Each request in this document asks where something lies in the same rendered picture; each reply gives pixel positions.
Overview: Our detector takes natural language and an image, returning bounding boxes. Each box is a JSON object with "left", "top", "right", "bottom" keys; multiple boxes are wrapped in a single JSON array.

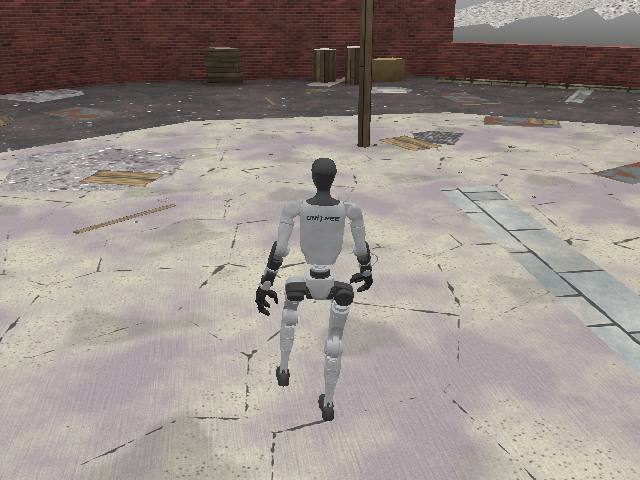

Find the robot right upper arm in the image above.
[{"left": 343, "top": 202, "right": 368, "bottom": 256}]

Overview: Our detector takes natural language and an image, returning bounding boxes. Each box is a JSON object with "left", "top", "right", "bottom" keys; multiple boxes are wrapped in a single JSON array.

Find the right robot hand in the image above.
[{"left": 350, "top": 271, "right": 373, "bottom": 292}]

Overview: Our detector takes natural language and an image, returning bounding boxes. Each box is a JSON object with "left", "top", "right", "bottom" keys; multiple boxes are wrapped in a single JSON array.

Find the left robot hand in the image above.
[{"left": 255, "top": 286, "right": 278, "bottom": 316}]

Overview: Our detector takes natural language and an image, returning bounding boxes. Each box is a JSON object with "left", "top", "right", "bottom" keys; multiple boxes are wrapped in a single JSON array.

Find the robot left forearm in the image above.
[{"left": 259, "top": 241, "right": 283, "bottom": 291}]

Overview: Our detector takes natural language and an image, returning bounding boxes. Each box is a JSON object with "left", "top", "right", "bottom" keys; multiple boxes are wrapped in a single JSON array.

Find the robot left upper arm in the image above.
[{"left": 274, "top": 200, "right": 302, "bottom": 257}]

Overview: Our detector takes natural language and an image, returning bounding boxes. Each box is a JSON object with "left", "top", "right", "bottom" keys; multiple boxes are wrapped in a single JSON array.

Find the robot right foot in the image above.
[{"left": 318, "top": 394, "right": 334, "bottom": 421}]

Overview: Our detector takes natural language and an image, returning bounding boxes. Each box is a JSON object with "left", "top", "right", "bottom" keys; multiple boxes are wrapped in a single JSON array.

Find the robot foot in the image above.
[
  {"left": 318, "top": 394, "right": 334, "bottom": 421},
  {"left": 276, "top": 366, "right": 290, "bottom": 387}
]

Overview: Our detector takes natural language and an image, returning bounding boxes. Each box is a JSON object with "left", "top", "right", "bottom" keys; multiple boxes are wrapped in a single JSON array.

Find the robot right forearm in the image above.
[{"left": 356, "top": 241, "right": 372, "bottom": 277}]

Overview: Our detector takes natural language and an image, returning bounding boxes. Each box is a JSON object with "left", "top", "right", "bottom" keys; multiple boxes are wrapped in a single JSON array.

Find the robot left foot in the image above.
[{"left": 276, "top": 366, "right": 290, "bottom": 387}]

